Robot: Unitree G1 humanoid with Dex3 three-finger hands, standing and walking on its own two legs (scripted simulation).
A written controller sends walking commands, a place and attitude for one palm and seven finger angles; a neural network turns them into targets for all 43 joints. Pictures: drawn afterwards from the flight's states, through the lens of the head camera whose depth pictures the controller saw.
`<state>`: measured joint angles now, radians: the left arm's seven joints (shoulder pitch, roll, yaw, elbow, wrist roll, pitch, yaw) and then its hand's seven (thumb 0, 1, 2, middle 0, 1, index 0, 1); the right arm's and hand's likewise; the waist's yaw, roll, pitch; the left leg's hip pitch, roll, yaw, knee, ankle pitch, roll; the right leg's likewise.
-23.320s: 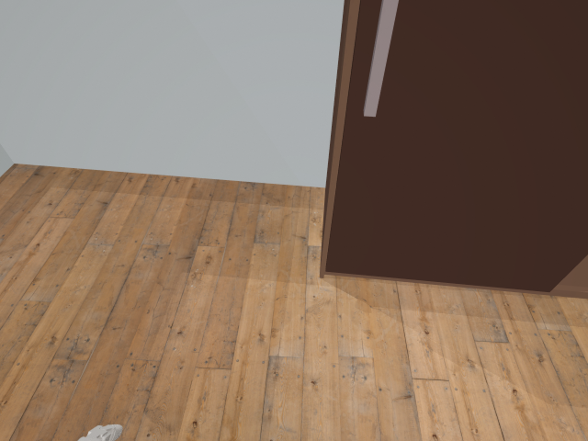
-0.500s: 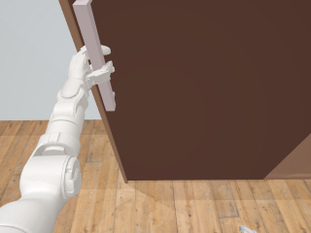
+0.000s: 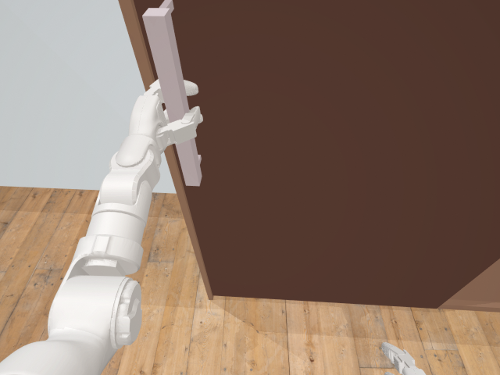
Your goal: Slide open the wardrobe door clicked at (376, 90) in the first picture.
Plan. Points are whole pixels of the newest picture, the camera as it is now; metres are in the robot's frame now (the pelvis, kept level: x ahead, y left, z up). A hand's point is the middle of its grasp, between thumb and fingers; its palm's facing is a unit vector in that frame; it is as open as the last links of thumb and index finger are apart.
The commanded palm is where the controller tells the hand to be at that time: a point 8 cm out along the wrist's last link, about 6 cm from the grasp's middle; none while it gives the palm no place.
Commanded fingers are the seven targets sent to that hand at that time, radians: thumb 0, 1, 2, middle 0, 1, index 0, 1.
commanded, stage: tug the door sideways, standing still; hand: left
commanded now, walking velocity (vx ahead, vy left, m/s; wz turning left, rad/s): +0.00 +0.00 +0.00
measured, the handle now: (182, 107) +0.49 +0.14 +0.18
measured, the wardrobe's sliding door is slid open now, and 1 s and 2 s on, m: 0.00 0.04 0.18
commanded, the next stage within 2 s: step sideways, sliding the door along in 0.72 s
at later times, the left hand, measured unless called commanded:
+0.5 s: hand (194, 125) +0.44 +0.11 +0.19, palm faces +0.02 -1.00 -0.04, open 6.1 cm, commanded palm +0.42 +0.11 +0.19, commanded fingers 0.00 0.90 0.90 -0.45 -1.40 -0.45 -1.40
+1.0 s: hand (212, 127) +0.44 +0.08 +0.18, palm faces +0.00 -0.99 -0.10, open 6.5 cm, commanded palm +0.43 +0.12 +0.19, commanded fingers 0.00 0.90 0.90 -0.45 -1.40 -0.45 -1.40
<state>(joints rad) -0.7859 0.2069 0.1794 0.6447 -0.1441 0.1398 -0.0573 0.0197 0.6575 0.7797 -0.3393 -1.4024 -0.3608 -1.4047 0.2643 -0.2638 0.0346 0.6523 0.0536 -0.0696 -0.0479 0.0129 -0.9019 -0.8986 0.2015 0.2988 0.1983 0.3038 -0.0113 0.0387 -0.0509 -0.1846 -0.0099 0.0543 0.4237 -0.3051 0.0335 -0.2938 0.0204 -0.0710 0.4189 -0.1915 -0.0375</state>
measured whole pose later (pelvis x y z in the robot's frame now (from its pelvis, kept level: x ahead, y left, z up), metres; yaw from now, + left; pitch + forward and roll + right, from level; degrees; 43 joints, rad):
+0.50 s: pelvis -0.01 +0.01 -0.01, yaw +3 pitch +5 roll +0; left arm -0.94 0.15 0.01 0.85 -0.18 0.05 0.06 0.00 0.67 0.80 -0.38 -1.40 -0.31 -1.40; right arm 0.33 -0.24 0.04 0.76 0.03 -0.14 0.00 0.01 -0.90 -0.90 0.20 0.30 0.20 0.30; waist 0.01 0.04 -0.06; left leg -0.26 -0.05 0.01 0.50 -0.32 0.05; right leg -0.35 -0.03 -0.11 0.50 -0.22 -0.02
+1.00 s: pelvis -0.02 +0.00 -0.01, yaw +1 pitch +3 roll +0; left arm -0.91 0.19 0.03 0.79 -0.11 -0.09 0.07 -0.06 0.62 0.81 -0.42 -1.40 -0.27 -1.40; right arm 0.24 -0.21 0.02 0.70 0.04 -0.11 -0.07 0.01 -0.90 -0.90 0.20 0.30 0.20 0.30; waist -0.02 0.02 0.02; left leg -0.27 -0.02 0.04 0.58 -0.36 0.03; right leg -0.39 0.00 -0.07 0.61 -0.26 -0.03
